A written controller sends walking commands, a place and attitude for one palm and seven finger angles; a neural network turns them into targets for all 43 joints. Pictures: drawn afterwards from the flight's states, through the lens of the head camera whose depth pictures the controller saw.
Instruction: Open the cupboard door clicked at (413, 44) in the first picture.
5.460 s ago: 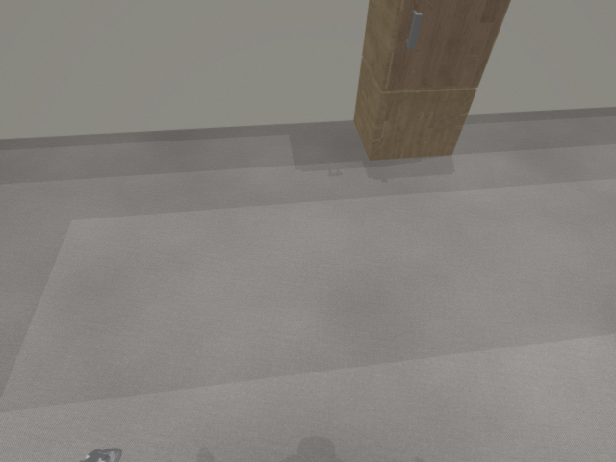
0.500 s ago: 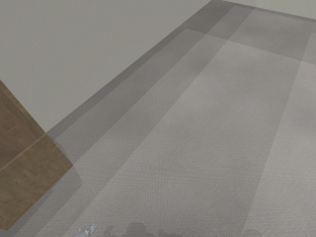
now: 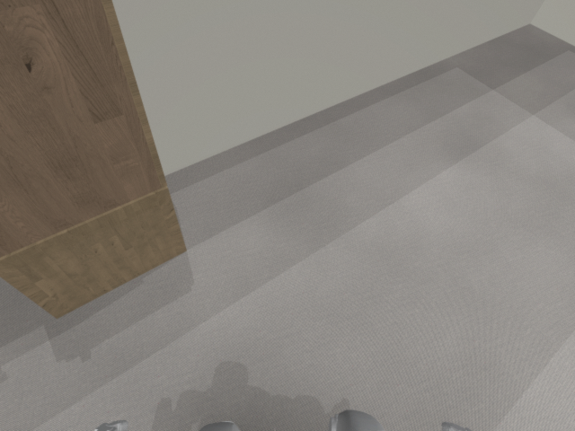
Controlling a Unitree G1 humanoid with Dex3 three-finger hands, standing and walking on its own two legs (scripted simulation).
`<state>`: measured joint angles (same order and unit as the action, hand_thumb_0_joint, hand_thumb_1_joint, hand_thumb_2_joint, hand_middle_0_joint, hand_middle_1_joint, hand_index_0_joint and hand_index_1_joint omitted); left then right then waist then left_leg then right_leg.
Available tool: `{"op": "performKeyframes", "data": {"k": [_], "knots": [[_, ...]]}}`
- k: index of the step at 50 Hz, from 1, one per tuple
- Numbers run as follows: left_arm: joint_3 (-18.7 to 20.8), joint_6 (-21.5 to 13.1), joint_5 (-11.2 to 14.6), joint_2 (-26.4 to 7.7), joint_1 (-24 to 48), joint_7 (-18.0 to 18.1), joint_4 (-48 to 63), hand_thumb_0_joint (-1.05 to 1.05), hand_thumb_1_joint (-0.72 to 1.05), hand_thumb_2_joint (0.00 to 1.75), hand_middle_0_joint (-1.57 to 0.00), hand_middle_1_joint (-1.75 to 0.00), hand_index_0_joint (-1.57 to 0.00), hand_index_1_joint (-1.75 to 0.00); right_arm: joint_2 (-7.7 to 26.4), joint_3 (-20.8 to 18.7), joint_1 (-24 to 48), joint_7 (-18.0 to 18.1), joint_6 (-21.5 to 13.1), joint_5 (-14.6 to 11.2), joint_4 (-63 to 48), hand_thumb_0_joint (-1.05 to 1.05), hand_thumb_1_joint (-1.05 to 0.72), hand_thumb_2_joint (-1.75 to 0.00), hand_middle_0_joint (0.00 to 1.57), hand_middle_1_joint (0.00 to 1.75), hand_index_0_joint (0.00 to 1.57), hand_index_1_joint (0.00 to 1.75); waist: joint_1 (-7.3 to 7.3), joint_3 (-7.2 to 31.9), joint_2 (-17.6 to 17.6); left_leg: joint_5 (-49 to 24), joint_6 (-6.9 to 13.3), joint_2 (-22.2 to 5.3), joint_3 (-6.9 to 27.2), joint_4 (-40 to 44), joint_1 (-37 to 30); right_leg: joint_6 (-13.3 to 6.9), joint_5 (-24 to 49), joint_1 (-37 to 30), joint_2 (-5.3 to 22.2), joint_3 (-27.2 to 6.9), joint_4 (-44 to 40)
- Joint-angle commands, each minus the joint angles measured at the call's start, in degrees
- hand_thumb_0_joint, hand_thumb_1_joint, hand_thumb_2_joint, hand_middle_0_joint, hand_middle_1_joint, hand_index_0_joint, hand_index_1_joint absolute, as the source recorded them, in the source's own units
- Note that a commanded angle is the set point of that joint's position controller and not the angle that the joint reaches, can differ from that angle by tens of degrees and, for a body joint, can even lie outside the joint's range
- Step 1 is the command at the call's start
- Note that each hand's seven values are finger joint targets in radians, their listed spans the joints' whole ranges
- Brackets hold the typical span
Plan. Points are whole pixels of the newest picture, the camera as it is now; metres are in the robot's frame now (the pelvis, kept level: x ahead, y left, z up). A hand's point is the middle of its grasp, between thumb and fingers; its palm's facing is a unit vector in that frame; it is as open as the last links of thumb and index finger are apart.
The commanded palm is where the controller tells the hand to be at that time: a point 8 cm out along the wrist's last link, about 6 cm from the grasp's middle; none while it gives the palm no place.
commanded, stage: turn to face it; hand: left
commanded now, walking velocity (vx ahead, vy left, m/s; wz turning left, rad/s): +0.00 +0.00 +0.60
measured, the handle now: out of the picture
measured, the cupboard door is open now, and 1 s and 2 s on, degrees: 0 0 0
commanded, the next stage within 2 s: take the last steps up to it in 1.02 s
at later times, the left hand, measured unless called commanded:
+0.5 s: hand out of the picture +0.03 +0.15 -0.14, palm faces +0.32 -0.91 -0.28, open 7.4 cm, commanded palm none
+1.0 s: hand out of the picture -0.10 +0.19 -0.16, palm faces +0.56 -0.79 -0.26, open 7.4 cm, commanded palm none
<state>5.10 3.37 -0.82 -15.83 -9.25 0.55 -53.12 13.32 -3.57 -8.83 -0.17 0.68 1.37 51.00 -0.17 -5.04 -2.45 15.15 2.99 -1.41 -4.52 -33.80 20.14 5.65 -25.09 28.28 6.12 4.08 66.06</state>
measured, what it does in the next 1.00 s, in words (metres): steps on the spot, turning left: right foot, then left foot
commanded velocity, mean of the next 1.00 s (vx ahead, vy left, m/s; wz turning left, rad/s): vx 0.00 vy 0.00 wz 0.46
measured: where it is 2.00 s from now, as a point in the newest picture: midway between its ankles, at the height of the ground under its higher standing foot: outside the picture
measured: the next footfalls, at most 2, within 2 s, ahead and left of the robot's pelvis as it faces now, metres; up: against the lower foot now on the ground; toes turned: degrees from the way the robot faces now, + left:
right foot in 0.30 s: +0.07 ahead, -0.16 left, +0.00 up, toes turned +9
left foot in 0.72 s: -0.05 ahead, +0.08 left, +0.00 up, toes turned +33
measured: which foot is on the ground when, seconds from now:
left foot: down 0.00-0.30, up 0.32-0.70, down 0.72-1.00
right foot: up 0.00-0.28, down 0.30-0.72, up 0.74-1.00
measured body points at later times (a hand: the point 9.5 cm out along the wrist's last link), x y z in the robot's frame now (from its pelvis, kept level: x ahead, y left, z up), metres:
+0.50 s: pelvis +0.00 -0.06 +0.01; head +0.04 -0.08 +0.45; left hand +0.01 +0.20 -0.12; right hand +0.15 -0.30 -0.15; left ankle -0.06 +0.07 -0.64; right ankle +0.03 -0.17 -0.73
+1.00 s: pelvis -0.03 -0.03 +0.01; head -0.01 +0.00 +0.46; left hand -0.13 +0.23 -0.14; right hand +0.19 -0.18 -0.13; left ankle -0.09 +0.06 -0.73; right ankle +0.04 -0.16 -0.67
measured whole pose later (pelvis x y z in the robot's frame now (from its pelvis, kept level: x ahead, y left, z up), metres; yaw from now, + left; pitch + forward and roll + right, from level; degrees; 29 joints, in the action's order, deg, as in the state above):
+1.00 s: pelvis -0.03 -0.03 +0.01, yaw +32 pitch -1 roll +0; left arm 3.2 3.5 -0.4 -15.2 -11.6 0.8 -54.7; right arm 11.0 -1.6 -7.7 -0.1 1.4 1.1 53.4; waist 1.5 -4.7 -1.3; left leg 14.2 1.9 0.3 -1.9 -26.1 11.0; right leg 5.5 -24.4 24.4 5.2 2.9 56.2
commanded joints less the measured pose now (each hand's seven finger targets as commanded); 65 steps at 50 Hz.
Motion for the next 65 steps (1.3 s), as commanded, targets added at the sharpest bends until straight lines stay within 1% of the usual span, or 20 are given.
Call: {"op": "performKeyframes", "data": {"k": [1, 8, 13, 14, 15, 16, 21, 30, 34, 35, 36, 37, 42, 52, 56, 57, 59, 60, 62, 65], "knots": [[0.27, -1.68, 0.08, -2.98, 0.13, 0.24, 5.51, 0.0, 0.9, 0.9, -0.2, -0.3, -0.2, -0.3, 11.09, -2.6, -3.27, 0.75, -0.82, -0.3, -2.89, 0.0, -0.9, -0.9, 0.2, 0.3, 0.2, 0.3, -1.54, 11.21, 9.97, -30.23, 6.51, -12.86, 16.08, 12.47, -16.33, 0.83, 2.04, 3.88, 0.09, -3.47, -3.25], [-0.11, -1.68, 0.41, -2.52, 2.43, 0.61, 7.58, 0.0, 0.9, 0.9, -0.2, -0.3, -0.2, -0.3, 12.23, -3.43, -3.36, 0.31, 0.41, 0.04, -2.78, 0.0, -0.9, -0.9, 0.2, 0.3, 0.2, 0.3, -2.37, 9.52, 11.28, -21.83, 7.44, -11.86, 22.96, 12.92, -12.74, 0.11, -0.49, -1.52, -2.66, -3.88, -15.53], [-0.01, -2.72, 0.75, -3.18, -4.29, 1.09, 7.01, 0.0, 0.9, 0.9, -0.2, -0.3, -0.2, -0.3, 11.47, -3.86, 0.25, -0.14, 1.15, -0.29, -3.93, 0.0, -0.9, -0.9, 0.2, 0.3, 0.2, 0.3, 0.8, 10.12, 11.22, -19.17, 3.99, -7.44, 24.17, 8.01, -3.16, -1.35, 8.52, -17.48, -5.08, -2.06, -36.41], [0.36, -3.18, 0.46, -5.19, -6.9, 1.37, 6.76, 0.0, 0.9, 0.9, -0.2, -0.3, -0.2, -0.3, 9.75, -3.7, 0.46, -0.33, 1.17, -0.72, -4.36, 0.0, -0.9, -0.9, 0.2, 0.3, 0.2, 0.3, 2.1, 10.94, 6.47, -12.46, 1.19, -4.58, 22.33, 3.38, 1.95, -2.26, 12.29, -24.21, -1.6, -4.78, -45.06], [1.42, -3.77, -0.63, -10.56, -7.58, 1.82, 7.11, 0.0, 0.9, 0.9, -0.2, -0.3, -0.2, -0.3, 5.35, -3.11, -0.99, -0.69, 1.22, -1.24, -5.41, 0.0, -0.9, -0.9, 0.2, 0.3, 0.2, 0.3, 2.16, 10.3, -10.29, 6.31, -4.05, 3.73, 12.22, -9.39, 14.36, -7.61, 10.9, -30.46, 14.18, -20.8, -51.91], [1.01, -3.28, -0.54, -12.77, -5.18, 1.64, 8.54, 0.0, 0.9, 0.9, -0.2, -0.3, -0.2, -0.3, 6.03, -3.34, -0.66, -0.61, 1.31, -0.46, -6.16, 0.0, -0.9, -0.9, 0.2, 0.3, 0.2, 0.3, 1.71, 8.53, -13.68, 18.29, -5.33, 5.34, 8.29, -22.36, 15.09, -13.0, 14.47, -22.2, 22.98, -24.66, -52.31], [-0.7, -3.92, -0.31, -5.19, 1.88, 1.46, 9.32, 0.0, 0.9, 0.9, -0.2, -0.3, -0.2, -0.3, 6.07, -3.03, -2.12, -1.84, 2.96, 0.01, -2.12, 0.0, -0.9, -0.9, 0.2, 0.3, 0.2, 0.3, -1.86, 1.62, -7.8, 5.1, -6.93, -0.01, 6.28, -38.32, 14.0, -10.66, 19.39, -14.88, 11.6, -5.86, -48.86], [0.57, -3.39, -0.98, -9.65, -7.81, 1.33, 4.65, 0.0, 0.9, 0.9, -0.2, -0.3, -0.2, -0.3, 4.18, -1.01, 5.38, -1.68, 2.19, -0.82, -3.59, 0.0, -0.9, -0.9, 0.2, 0.3, 0.2, 0.3, 3.34, 7.36, -10.04, 11.82, -7.11, -0.01, -0.34, -13.17, 5.99, -12.78, 39.49, -26.14, 14.99, -0.83, -42.24], [1.04, -2.87, -0.43, -9.9, -6.4, 1.13, 3.45, 0.0, 0.9, 0.9, -0.2, -0.3, -0.2, -0.3, 5.59, -0.94, 0.0, -1.22, 1.05, -0.78, -2.33, 0.0, -0.9, -0.9, 0.2, 0.3, 0.2, 0.3, 0.42, 9.97, -9.02, 0.26, -5.34, 0.61, -2.34, 6.93, -7.16, -8.14, 39.03, -22.82, 13.42, 3.76, -33.71], [0.82, -2.67, 0.15, -8.46, -6.19, 0.86, 3.93, 0.0, 0.9, 0.9, -0.2, -0.3, -0.2, -0.3, 8.96, -1.72, -3.07, -1.13, 0.45, -0.52, -1.53, 0.0, -0.9, -0.9, 0.2, 0.3, 0.2, 0.3, -1.59, 12.36, -1.17, -10.97, -3.67, -3.26, 1.37, 12.25, -17.48, -5.07, 31.85, -15.55, 11.3, 6.15, -26.13], [0.07, -2.46, 0.45, -4.48, -6.16, 0.32, 6.16, 0.0, 0.9, 0.9, -0.2, -0.3, -0.2, -0.3, 15.38, -3.25, -5.5, -0.87, 0.04, -0.08, -1.46, 0.0, -0.9, -0.9, 0.2, 0.3, 0.2, 0.3, -2.88, 13.35, 17.12, -33.05, 3.49, -18.53, 20.43, 11.89, -27.15, -0.75, 0.85, 1.78, 3.72, 7.57, -14.49], [-1.34, -1.9, -0.24, -3.29, -2.01, 0.72, 7.77, 0.0, 0.9, 0.9, -0.2, -0.3, -0.2, -0.3, 17.48, -3.38, -8.99, -0.48, 0.6, -0.64, -0.49, 0.0, -0.9, -0.9, 0.2, 0.3, 0.2, 0.3, -4.58, 12.37, 17.48, -44.51, 8.34, -24.06, 22.25, 12.1, -24.57, -0.54, -13.19, 4.48, 2.23, 2.66, -7.07], [-0.63, -1.5, 0.09, -3.72, -3.26, 0.24, 2.57, 0.0, 0.9, 0.9, -0.2, -0.3, -0.2, -0.3, 10.2, -1.14, 0.14, 1.05, -0.2, -0.42, -1.34, 0.0, -0.9, -0.9, 0.2, 0.3, 0.2, 0.3, -0.24, 6.75, 11.68, -38.09, 5.76, -13.15, 10.97, 12.58, -15.92, -0.38, 0.03, 1.73, 1.28, -1.93, -1.55], [-1.52, -1.59, 0.29, -1.66, -0.43, 0.72, 3.04, 0.0, 0.9, 0.9, -0.2, -0.3, -0.2, -0.3, 9.51, -1.47, -2.49, 0.9, 0.32, -0.03, 0.63, 0.0, -0.9, -0.9, 0.2, 0.3, 0.2, 0.3, -1.53, 5.41, 11.08, -30.62, 7.06, -12.78, 16.23, 13.58, -13.54, -0.85, -0.95, -6.04, -2.23, -1.32, -19.73], [-1.5, -2.74, 0.48, -1.28, -6.99, 1.14, 0.84, 0.0, 0.9, 0.9, -0.2, -0.3, -0.2, -0.3, 8.69, -1.48, -0.21, 0.77, 0.45, -0.42, 0.83, 0.0, -0.9, -0.9, 0.2, 0.3, 0.2, 0.3, 1.78, 7.37, 9.53, -23.11, 3.89, -9.8, 16.07, 9.11, -7.89, -1.77, 11.48, -18.36, -3.39, -0.1, -37.91], [-1.34, -3.51, 0.17, -2.76, -8.71, 1.27, 0.17, 0.0, 0.9, 0.9, -0.2, -0.3, -0.2, -0.3, 6.86, -1.15, -0.92, 0.48, 0.23, -0.81, 1.26, 0.0, -0.9, -0.9, 0.2, 0.3, 0.2, 0.3, 2.41, 8.65, 5.53, -14.35, 1.16, -6.69, 14.22, 5.49, -4.77, -2.23, 15.75, -24.55, -0.94, -2.54, -45.54], [-0.13, -4.19, -0.58, -10.13, -10.7, 1.27, 0.49, 0.0, 0.9, 0.9, -0.2, -0.3, -0.2, -0.3, 3.19, -0.56, -1.36, 0.18, 0.86, -0.67, -0.19, 0.0, -0.9, -0.9, 0.2, 0.3, 0.2, 0.3, 3.85, 6.34, -13.25, 18.4, -4.17, 3.03, 6.48, -14.66, 9.6, -12.13, 7.24, -25.3, 20.11, -24.92, -54.98], [0.13, -4.27, -0.25, -9.12, -9.7, 1.24, 0.74, 0.0, 0.9, 0.9, -0.2, -0.3, -0.2, -0.3, 5.45, -1.25, -0.23, 0.0, 1.73, 0.02, 0.25, 0.0, -0.9, -0.9, 0.2, 0.3, 0.2, 0.3, 4.08, 2.41, -14.19, 16.7, -3.72, 0.72, 9.58, -21.83, 10.74, -13.23, -5.64, -18.01, 19.7, -26.84, -58.88], [-0.3, -4.64, -0.27, -5.93, -5.91, 1.13, 0.97, 0.0, 0.9, 0.9, -0.2, -0.3, -0.2, -0.3, 5.36, -1.68, -1.87, -0.94, 1.64, 0.3, 2.33, 0.0, -0.9, -0.9, 0.2, 0.3, 0.2, 0.3, 1.29, -1.69, -5.88, 8.12, -3.8, -1.19, 8.54, -29.58, 13.5, -11.38, -10.96, -15.29, 16.3, -21.3, -59.91], [-1.18, -6.2, -0.13, -2.67, -7.82, 0.82, -0.17, 0.0, 0.9, 0.9, -0.2, -0.3, -0.2, -0.3, 3.08, -1.35, -5.54, -1.51, 1.3, 0.51, 4.88, 0.0, -0.9, -0.9, 0.2, 0.3, 0.2, 0.3, 0.73, 0.34, -4.69, -0.45, -5.33, -1.75, 6.17, -31.03, 13.33, -9.07, 1.43, -19.37, 11.07, -10.0, -57.54]]}}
